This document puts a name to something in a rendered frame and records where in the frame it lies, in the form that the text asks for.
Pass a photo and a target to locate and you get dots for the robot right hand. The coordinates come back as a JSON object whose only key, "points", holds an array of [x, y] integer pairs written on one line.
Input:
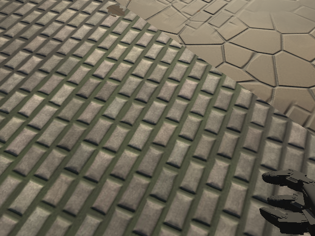
{"points": [[302, 219]]}

